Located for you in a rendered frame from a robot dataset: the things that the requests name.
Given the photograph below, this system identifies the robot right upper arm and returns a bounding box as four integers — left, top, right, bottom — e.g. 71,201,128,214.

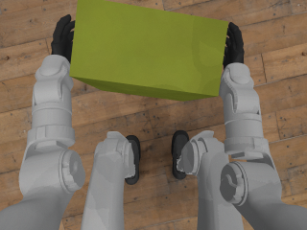
220,161,307,230

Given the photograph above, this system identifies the robot left forearm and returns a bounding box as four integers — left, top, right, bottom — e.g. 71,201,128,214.
18,55,76,195

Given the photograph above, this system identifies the robot right forearm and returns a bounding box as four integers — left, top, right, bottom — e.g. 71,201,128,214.
219,62,282,192

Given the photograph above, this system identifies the right robot thigh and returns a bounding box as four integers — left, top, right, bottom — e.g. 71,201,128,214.
186,137,244,230

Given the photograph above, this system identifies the right robot hand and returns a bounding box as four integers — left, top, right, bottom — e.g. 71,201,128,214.
223,22,245,69

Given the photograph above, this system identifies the robot left foot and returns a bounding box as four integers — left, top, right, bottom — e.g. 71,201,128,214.
125,135,141,185

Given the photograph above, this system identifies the left robot hand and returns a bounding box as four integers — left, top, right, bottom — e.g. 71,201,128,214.
51,14,76,64

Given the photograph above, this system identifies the carton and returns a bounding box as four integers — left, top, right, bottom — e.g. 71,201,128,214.
69,0,228,102

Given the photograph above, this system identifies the robot left upper arm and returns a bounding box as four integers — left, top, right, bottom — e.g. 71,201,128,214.
0,149,85,230

